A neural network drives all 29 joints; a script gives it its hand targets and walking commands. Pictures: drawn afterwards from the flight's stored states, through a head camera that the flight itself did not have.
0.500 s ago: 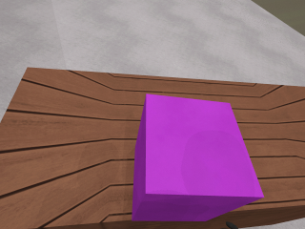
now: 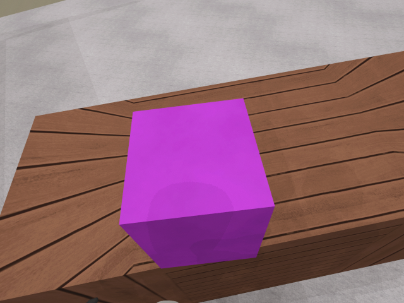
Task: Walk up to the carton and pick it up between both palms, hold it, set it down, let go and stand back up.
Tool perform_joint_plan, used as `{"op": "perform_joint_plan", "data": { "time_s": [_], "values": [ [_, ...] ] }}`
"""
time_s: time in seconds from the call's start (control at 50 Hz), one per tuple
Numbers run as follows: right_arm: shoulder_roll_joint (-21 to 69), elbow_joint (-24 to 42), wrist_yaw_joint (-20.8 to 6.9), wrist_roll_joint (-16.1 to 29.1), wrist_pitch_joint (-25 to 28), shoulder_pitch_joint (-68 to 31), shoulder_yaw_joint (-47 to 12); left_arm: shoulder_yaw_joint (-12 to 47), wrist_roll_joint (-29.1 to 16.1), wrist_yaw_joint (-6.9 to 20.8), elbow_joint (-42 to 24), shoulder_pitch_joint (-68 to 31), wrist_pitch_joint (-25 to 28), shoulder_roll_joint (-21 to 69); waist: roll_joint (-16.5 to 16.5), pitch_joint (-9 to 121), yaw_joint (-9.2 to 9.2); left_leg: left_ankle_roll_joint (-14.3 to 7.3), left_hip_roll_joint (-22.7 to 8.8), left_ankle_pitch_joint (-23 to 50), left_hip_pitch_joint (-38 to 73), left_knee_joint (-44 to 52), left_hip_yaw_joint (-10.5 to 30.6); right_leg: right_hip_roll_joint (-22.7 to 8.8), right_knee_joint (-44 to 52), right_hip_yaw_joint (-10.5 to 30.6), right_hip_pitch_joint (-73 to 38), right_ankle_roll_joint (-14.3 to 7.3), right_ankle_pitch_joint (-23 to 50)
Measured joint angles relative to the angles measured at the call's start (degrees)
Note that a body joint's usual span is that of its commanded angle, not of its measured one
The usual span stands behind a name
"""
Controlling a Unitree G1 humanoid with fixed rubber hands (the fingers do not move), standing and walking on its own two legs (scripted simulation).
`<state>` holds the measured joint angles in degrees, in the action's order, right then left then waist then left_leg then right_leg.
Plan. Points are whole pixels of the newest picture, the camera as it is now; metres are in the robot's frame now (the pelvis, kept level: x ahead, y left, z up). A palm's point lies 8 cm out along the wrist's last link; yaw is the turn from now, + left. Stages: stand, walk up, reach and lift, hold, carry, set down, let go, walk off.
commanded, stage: walk up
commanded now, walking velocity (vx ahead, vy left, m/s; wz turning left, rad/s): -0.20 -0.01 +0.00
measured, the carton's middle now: (199, 189) +0.32 +0.00 +0.05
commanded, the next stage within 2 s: none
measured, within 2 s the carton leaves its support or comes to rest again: neither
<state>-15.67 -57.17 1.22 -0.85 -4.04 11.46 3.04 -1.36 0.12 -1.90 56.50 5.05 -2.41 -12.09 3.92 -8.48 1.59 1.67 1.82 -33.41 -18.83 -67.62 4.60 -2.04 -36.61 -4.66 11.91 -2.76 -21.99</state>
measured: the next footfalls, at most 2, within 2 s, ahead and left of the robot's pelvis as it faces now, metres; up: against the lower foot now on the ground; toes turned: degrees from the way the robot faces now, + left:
left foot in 0.24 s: -0.04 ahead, +0.12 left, +0.00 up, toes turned +3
right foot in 0.62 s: -0.12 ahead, -0.11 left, +0.00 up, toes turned +2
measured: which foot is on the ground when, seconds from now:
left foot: up 0.00-0.22, down 0.24-1.00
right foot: down 0.00-0.28, up 0.30-0.60, down 0.62-1.00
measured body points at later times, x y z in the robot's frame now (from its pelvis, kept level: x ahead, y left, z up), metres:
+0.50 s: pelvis -0.09 +0.02 +0.01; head -0.06 +0.06 +0.46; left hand -0.05 +0.29 -0.16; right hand +0.01 -0.22 -0.11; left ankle -0.08 +0.12 -0.73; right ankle -0.14 -0.15 -0.65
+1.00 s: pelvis -0.14 -0.01 +0.02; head -0.15 -0.02 +0.47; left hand -0.12 +0.20 -0.14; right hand -0.16 -0.24 -0.15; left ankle -0.08 +0.12 -0.73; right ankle -0.16 -0.11 -0.73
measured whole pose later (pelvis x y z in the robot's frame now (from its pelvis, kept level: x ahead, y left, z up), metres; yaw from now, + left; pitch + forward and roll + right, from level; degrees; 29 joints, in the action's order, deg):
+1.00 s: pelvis -0.14 -0.01 +0.02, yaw +1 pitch -4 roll +0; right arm -9.1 -66.1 0.9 -1.1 -0.8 17.7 0.9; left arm 0.0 0.1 -1.9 63.9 15.3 0.4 -7.4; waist 0.5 -1.9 1.7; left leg 0.9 -1.5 -6.5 -10.4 -20.9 -1.5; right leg 2.2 -22.5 1.2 4.3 -1.9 -14.2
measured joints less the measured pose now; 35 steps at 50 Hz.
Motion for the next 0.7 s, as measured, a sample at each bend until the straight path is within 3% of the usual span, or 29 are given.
{"op": "perform_joint_plan", "data": {
  "time_s": [0.12,0.2,0.24,0.26,0.3,0.36,0.44,0.52,0.62,0.66,0.7],
  "values": [
    [-0.4,2.8,0.9,1.2,-0.6,-6.9,0.3,0.2,0.7,0.1,-0.1,1.9,1.6,-0.2,-2.2,-0.3,-1.94,2.2,-1.3,-0.9,2.3,9.2,-0.1,0.7,-0.4,-1.8,2.2,-0.7,1.4],
    [0.3,3.7,1.0,1.8,-0.7,-10.0,0.1,0.0,1.4,0.3,0.4,3.9,1.5,-1.1,-3.7,-1.1,-3.28,2.1,-2.4,-0.4,4.1,19.2,-2.6,1.5,-1.4,-3.2,4.1,-0.6,2.4],
    [0.9,3.6,0.9,1.8,-0.5,-10.6,-0.2,-0.3,1.5,0.5,0.7,4.9,1.0,-1.7,-4.5,-1.4,-3.88,1.5,-2.9,3.1,5.7,25.8,-4.1,1.9,-2.1,-3.7,5.3,-0.4,2.8],
    [1.8,3.2,0.8,1.7,-0.2,-11.1,-0.3,-0.5,1.4,0.5,0.9,5.2,0.6,-2.3,-6.0,-2.0,-4.38,0.2,-2.4,8.3,6.4,28.2,-4.9,1.5,-2.8,-3.1,5.6,-0.1,3.0],
    [4.3,2.7,0.4,1.0,0.5,-11.1,-1.0,-1.0,0.9,0.5,1.2,6.3,-0.3,-3.8,-10.2,-2.8,-5.7,-2.2,-0.8,11.8,8.3,31.2,-7.4,0.4,-4.9,-0.2,6.7,0.8,2.2],
    [5.0,2.7,0.1,0.6,1.3,-8.6,-1.2,-1.2,0.7,-0.2,0.8,6.8,-2.2,-3.5,-8.3,-1.5,-3.49,-3.5,-2.9,12.8,7.5,32.0,-5.5,4.8,-18.6,4.0,10.2,2.3,-9.9],
    [5.5,2.5,0.5,0.4,0.4,-6.7,-1.5,-2.2,0.4,1.2,0.4,5.8,-1.8,-4.0,-7.4,-0.3,-3.57,-3.4,-4.2,16.4,7.9,36.5,-6.5,6.9,-31.3,9.7,12.8,3.4,-8.4],
    [6.5,0.9,0.2,0.1,2.0,-4.5,-2.2,-2.3,0.9,2.4,1.2,5.6,-1.4,-4.3,-8.5,2.4,-2.95,-3.8,-2.1,19.7,8.4,41.0,-7.6,3.7,-19.8,12.3,6.6,3.9,-1.3],
    [7.2,-0.6,0.1,-0.7,3.3,-3.2,-2.6,-1.3,0.4,0.5,2.4,5.4,-1.1,-2.3,-7.6,4.4,-2.21,-3.9,0.0,20.4,6.9,40.1,-9.2,0.6,3.6,9.0,-4.4,3.8,-4.4],
    [6.2,-1.3,-0.1,-0.4,3.2,-2.6,-2.2,-0.7,0.4,-0.2,3.9,4.8,-0.3,0.0,-3.8,3.8,-1.34,-3.5,-1.2,20.2,6.7,38.5,-7.9,1.8,9.3,7.4,-7.2,3.1,5.1],
    [5.5,-2.0,-0.3,0.2,2.8,-1.2,-1.9,0.1,0.4,-0.3,4.7,6.2,0.7,1.7,-1.3,5.1,-0.73,-2.9,-1.7,21.4,7.3,40.1,-7.1,2.5,11.0,6.7,-8.0,2.9,5.2]
  ]
}}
